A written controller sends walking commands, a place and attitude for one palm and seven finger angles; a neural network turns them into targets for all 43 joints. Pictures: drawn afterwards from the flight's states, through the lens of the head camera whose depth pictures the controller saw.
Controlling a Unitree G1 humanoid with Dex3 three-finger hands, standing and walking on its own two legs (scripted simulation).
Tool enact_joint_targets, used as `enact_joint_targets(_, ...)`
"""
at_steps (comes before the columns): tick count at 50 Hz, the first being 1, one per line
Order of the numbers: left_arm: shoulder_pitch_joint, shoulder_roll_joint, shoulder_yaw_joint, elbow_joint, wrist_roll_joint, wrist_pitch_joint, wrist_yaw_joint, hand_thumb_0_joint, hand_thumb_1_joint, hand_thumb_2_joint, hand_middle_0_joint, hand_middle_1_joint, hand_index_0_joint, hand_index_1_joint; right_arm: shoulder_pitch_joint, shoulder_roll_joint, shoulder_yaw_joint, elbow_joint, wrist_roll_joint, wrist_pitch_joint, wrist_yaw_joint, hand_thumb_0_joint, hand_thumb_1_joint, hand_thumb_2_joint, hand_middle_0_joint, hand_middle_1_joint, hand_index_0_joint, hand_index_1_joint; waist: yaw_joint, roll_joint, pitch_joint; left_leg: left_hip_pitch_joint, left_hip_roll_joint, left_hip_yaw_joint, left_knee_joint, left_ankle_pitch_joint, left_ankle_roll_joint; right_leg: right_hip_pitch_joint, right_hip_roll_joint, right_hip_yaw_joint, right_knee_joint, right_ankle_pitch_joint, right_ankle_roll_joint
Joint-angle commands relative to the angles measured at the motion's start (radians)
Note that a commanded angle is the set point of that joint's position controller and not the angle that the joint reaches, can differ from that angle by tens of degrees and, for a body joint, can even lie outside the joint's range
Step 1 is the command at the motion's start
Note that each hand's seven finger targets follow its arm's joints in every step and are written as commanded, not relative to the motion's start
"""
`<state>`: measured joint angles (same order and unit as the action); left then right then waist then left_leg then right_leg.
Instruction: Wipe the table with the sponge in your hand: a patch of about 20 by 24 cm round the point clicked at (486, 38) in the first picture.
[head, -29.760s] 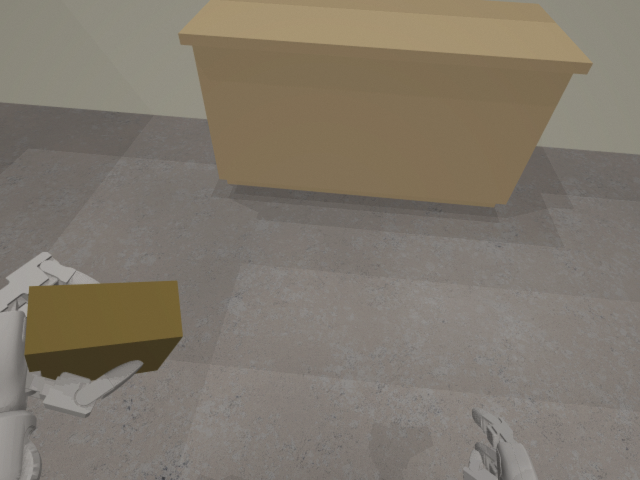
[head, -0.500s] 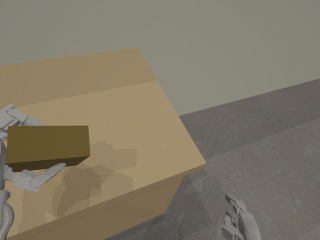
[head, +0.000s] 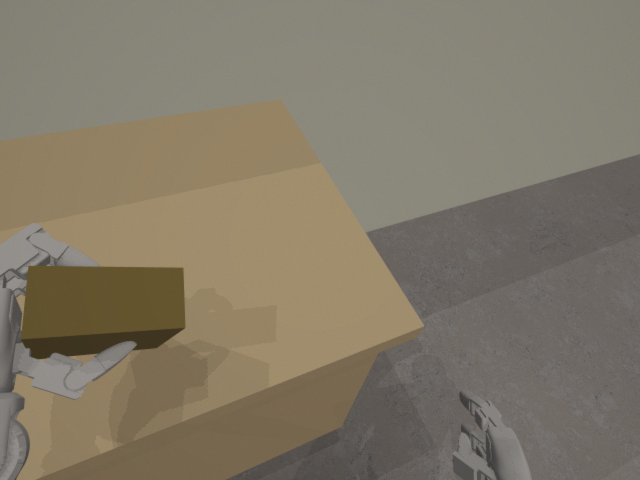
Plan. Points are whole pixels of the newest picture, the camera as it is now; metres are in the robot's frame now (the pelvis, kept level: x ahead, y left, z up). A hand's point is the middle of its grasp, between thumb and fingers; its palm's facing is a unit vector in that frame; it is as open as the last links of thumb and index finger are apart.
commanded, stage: look again from close up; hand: left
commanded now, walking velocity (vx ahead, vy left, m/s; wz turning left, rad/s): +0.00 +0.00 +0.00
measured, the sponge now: (126, 314) +0.23 +0.22 +0.13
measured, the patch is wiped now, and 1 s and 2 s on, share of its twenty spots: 0.00 0.00 0.00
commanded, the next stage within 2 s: come to a stop and stand still in 0.22 s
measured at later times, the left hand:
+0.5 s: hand (107, 318) +0.22 +0.22 +0.15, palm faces +0.37 -0.85 -0.38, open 9.8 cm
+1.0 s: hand (115, 317) +0.22 +0.22 +0.14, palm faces +0.28 -0.87 -0.41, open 9.8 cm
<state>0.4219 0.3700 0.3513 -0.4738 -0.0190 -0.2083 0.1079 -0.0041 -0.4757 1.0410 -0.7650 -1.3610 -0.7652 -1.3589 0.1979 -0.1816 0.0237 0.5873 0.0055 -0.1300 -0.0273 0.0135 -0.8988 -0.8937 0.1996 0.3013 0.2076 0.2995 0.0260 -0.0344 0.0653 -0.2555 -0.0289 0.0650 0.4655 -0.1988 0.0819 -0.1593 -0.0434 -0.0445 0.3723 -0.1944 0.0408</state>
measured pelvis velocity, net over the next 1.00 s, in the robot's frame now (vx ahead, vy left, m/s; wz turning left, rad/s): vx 0.00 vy -0.02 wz -0.01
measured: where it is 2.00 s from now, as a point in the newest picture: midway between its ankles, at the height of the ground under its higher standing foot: outside the picture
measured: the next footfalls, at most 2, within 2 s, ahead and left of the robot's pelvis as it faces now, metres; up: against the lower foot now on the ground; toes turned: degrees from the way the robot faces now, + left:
none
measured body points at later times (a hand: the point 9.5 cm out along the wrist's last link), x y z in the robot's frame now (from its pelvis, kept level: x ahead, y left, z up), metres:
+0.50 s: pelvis +0.00 -0.02 +0.00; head +0.01 -0.01 +0.45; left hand +0.19 +0.26 +0.17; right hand +0.18 -0.25 -0.07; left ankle +0.04 +0.06 -0.74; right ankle +0.00 -0.16 -0.74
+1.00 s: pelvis +0.00 -0.02 +0.00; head +0.03 +0.01 +0.45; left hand +0.20 +0.26 +0.17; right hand +0.17 -0.24 -0.07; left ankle +0.04 +0.06 -0.74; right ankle +0.00 -0.16 -0.74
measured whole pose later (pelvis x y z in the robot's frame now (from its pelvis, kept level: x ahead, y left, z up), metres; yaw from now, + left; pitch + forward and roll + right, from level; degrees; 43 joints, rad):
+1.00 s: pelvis +0.00 -0.02 +0.00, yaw -1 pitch +0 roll -1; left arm 0.46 0.39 0.33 -0.47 -0.03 -0.26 0.07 0.00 -0.48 1.04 -0.77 -1.36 -0.77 -1.36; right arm 0.22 -0.18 0.01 0.58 0.01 -0.15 -0.02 0.01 -0.90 -0.89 0.20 0.30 0.21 0.30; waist 0.01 -0.04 0.06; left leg -0.28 -0.01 0.07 0.49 -0.21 0.06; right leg -0.21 -0.03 -0.04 0.43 -0.23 0.03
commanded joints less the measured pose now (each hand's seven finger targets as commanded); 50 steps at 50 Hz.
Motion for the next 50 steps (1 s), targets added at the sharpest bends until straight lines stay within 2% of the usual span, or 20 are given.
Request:
enact_joint_targets(1,-0.097,0.155,0.094,-0.237,-0.014,-0.071,0.023,0.0,0.1,1.3,-1.2,-1.6,-1.2,-1.6,-0.078,-0.147,-0.063,-0.159,0.003,-0.059,-0.018,0.0,-0.9,-0.9,0.2,0.3,0.2,0.3,-0.01,0.124,-0.168,0.003,0.124,-0.162,-0.162,-0.034,-0.079,0.082,0.0,0.04,-0.01,0.047,-0.053)
enact_joint_targets(12,-0.078,0.165,0.108,-0.216,-0.015,-0.064,0.027,0.0,0.1,1.3,-1.2,-1.6,-1.2,-1.6,-0.086,-0.147,-0.065,-0.151,0.006,-0.06,-0.026,0.0,-0.9,-0.9,0.2,0.3,0.2,0.3,-0.011,0.116,-0.156,0.009,0.108,-0.141,-0.142,-0.053,-0.065,0.053,-0.004,0.059,-0.037,0.039,-0.054)
enact_joint_targets(13,-0.071,0.142,0.087,-0.2,-0.019,-0.065,0.022,0.0,0.1,1.3,-1.2,-1.6,-1.2,-1.6,-0.078,-0.146,-0.06,-0.15,0.002,-0.058,-0.024,0.0,-0.9,-0.9,0.2,0.3,0.2,0.3,-0.011,0.105,-0.15,-0.001,0.105,-0.144,-0.146,-0.049,-0.063,0.053,-0.002,0.052,-0.041,0.04,-0.054)
enact_joint_targets(18,-0.065,0.141,0.088,-0.185,-0.022,-0.056,0.022,0.0,0.1,1.3,-1.2,-1.6,-1.2,-1.6,-0.081,-0.146,-0.061,-0.151,0.002,-0.051,-0.027,0.0,-0.9,-0.9,0.2,0.3,0.2,0.3,-0.011,0.072,-0.149,0.017,0.102,-0.131,-0.128,-0.038,-0.058,0.038,-0.01,0.065,-0.06,0.045,-0.054)
enact_joint_targets(22,-0.063,0.159,0.101,-0.201,-0.023,-0.044,0.027,0.0,0.1,1.3,-1.2,-1.6,-1.2,-1.6,-0.094,-0.147,-0.065,-0.152,0.009,-0.05,-0.029,0.0,-0.9,-0.9,0.2,0.3,0.2,0.3,-0.012,0.085,-0.154,0.038,0.094,-0.122,-0.1,0.002,-0.06,0.023,-0.026,0.088,-0.066,0.071,-0.059)
enact_joint_targets(23,-0.066,0.137,0.079,-0.2,-0.026,-0.046,0.024,0.0,0.1,1.3,-1.2,-1.6,-1.2,-1.6,-0.088,-0.147,-0.062,-0.153,0.004,-0.047,-0.028,0.0,-0.9,-0.9,0.2,0.3,0.2,0.3,-0.012,0.072,-0.155,0.038,0.095,-0.123,-0.102,-0.003,-0.058,0.02,-0.023,0.082,-0.068,0.063,-0.059)
enact_joint_targets(27,-0.057,0.17,0.112,-0.217,-0.027,-0.037,0.032,0.0,0.1,1.3,-1.2,-1.6,-1.2,-1.6,-0.096,-0.146,-0.066,-0.154,0.008,-0.044,-0.033,0.0,-0.9,-0.9,0.2,0.3,0.2,0.3,-0.011,0.086,-0.173,0.05,0.098,-0.12,-0.097,0.039,-0.058,0.039,-0.026,0.083,-0.054,0.101,-0.058)
enact_joint_targets(28,-0.055,0.144,0.087,-0.21,-0.031,-0.037,0.027,0.0,0.1,1.3,-1.2,-1.6,-1.2,-1.6,-0.09,-0.144,-0.061,-0.155,0.005,-0.041,-0.032,0.0,-0.9,-0.9,0.2,0.3,0.2,0.3,-0.011,0.072,-0.17,0.053,0.098,-0.12,-0.097,0.046,-0.056,0.034,-0.023,0.078,-0.056,0.104,-0.057)
enact_joint_targets(33,-0.06,0.149,0.088,-0.231,-0.03,-0.037,0.029,0.0,0.1,1.3,-1.2,-1.6,-1.2,-1.6,-0.092,-0.145,-0.062,-0.157,0.007,-0.039,-0.033,0.0,-0.9,-0.9,0.2,0.3,0.2,0.3,-0.011,0.098,-0.171,0.05,0.106,-0.126,-0.108,0.044,-0.056,0.043,-0.02,0.073,-0.046,0.098,-0.057)
enact_joint_targets(34,-1.052,0.963,0.683,-0.436,0.125,-0.137,0.026,0.0,0.1,1.3,-1.2,-1.6,-1.2,-1.6,0.006,-0.166,-0.06,-0.148,-0.05,-0.069,-0.022,0.0,-0.9,-0.9,0.2,0.3,0.2,0.3,0.022,-0.05,0.013,-0.102,0.131,-0.083,0.049,0.113,-0.047,-0.145,-0.073,0.126,-0.126,0.172,-0.044)
enact_joint_targets(35,-0.456,0.316,0.263,0.15,0.029,-0.093,-0.019,0.0,0.1,1.3,-1.2,-1.6,-1.2,-1.6,-0.047,-0.05,-0.022,-0.076,-0.018,-0.062,-0.02,0.0,-0.9,-0.9,0.2,0.3,0.2,0.3,-0.009,-0.052,-0.197,0.064,0.05,-0.088,-0.014,0.173,-0.054,-0.08,-0.085,0.121,-0.025,0.196,-0.108)
enact_joint_targets(36,-0.216,0.197,0.17,0.146,-0.003,-0.091,-0.034,0.0,0.1,1.3,-1.2,-1.6,-1.2,-1.6,-0.02,-0.148,-0.08,-0.147,-0.006,-0.085,-0.016,0.0,-0.9,-0.9,0.2,0.3,0.2,0.3,0.036,0.083,-0.218,0.129,0.073,-0.068,-0.008,0.209,-0.07,-0.041,-0.055,0.187,-0.031,0.254,-0.087)
enact_joint_targets(37,-0.122,0.055,0.035,0.063,-0.036,-0.089,-0.036,0.0,0.1,1.3,-1.2,-1.6,-1.2,-1.6,-0.046,-0.135,-0.086,-0.146,0.016,-0.086,0.0,0.0,-0.9,-0.9,0.2,0.3,0.2,0.3,0.01,0.23,-0.281,0.156,0.086,-0.066,-0.032,0.246,-0.066,0.022,-0.05,0.132,0.028,0.217,-0.089)
enact_joint_targets(38,-0.142,0.122,0.065,-0.095,-0.031,-0.099,-0.027,0.0,0.1,1.3,-1.2,-1.6,-1.2,-1.6,-0.035,-0.165,-0.093,-0.163,0.009,-0.085,0.016,0.0,-0.9,-0.9,0.2,0.3,0.2,0.3,0.01,0.238,-0.285,0.13,0.106,-0.09,-0.05,0.265,-0.06,0.05,-0.034,0.109,0.048,0.177,-0.077)
enact_joint_targets(41,-0.049,0.143,0.06,-0.215,-0.029,-0.101,-0.012,0.0,0.1,1.3,-1.2,-1.6,-1.2,-1.6,-0.075,-0.153,-0.081,-0.175,0.006,-0.091,0.032,0.0,-0.9,-0.9,0.2,0.3,0.2,0.3,0.019,0.085,-0.229,0.032,0.117,-0.122,-0.086,0.111,-0.053,0.055,-0.017,0.088,0.04,0.076,-0.058)
enact_joint_targets(44,-0.033,0.203,0.145,-0.216,-0.034,-0.098,0.008,0.0,0.1,1.3,-1.2,-1.6,-1.2,-1.6,-0.084,-0.15,-0.073,-0.181,0.005,-0.086,0.012,0.0,-0.9,-0.9,0.2,0.3,0.2,0.3,0.012,0.015,-0.183,-0.029,0.119,-0.144,-0.118,-0.036,-0.051,0.041,-0.015,0.069,0.025,0.008,-0.051)
enact_joint_targets(46,-0.065,0.226,0.179,-0.21,-0.038,-0.108,0.011,0.0,0.1,1.3,-1.2,-1.6,-1.2,-1.6,-0.083,-0.146,-0.071,-0.177,0.005,-0.086,-0.006,0.0,-0.9,-0.9,0.2,0.3,0.2,0.3,0.005,0.021,-0.163,-0.028,0.11,-0.15,-0.117,-0.067,-0.052,0.019,-0.018,0.078,0.009,-0.015,-0.054)
enact_joint_targets(47,-0.093,0.264,0.214,-0.223,-0.037,-0.11,0.018,0.0,0.1,1.3,-1.2,-1.6,-1.2,-1.6,-0.096,-0.148,-0.069,-0.171,0.007,-0.081,-0.015,0.0,-0.9,-0.9,0.2,0.3,0.2,0.3,0.002,0.055,-0.159,-0.023,0.112,-0.152,-0.124,-0.076,-0.052,0.012,-0.016,0.073,0.014,-0.022,-0.054)
enact_joint_targets(48,-0.115,0.23,0.185,-0.209,-0.038,-0.115,0.014,0.0,0.1,1.3,-1.2,-1.6,-1.2,-1.6,-0.088,-0.144,-0.068,-0.169,0.005,-0.08,-0.02,0.0,-0.9,-0.9,0.2,0.3,0.2,0.3,-0.003,0.083,-0.153,-0.028,0.116,-0.159,-0.133,-0.089,-0.048,0.011,-0.019,0.067,0.018,-0.026,-0.056)
enact_joint_targets(50,-0.137,0.227,0.177,-0.209,-0.036,-0.12,0.012,0.0,0.1,1.3,-1.2,-1.6,-1.2,-1.6,-0.076,-0.141,-0.066,-0.165,0.005,-0.085,-0.025,0.0,-0.9,-0.9,0.2,0.3,0.2,0.3,0.0,0.137,-0.164,-0.026,0.121,-0.159,-0.135,-0.076,-0.046,0.036,-0.016,0.065,0.029,0.001,-0.057)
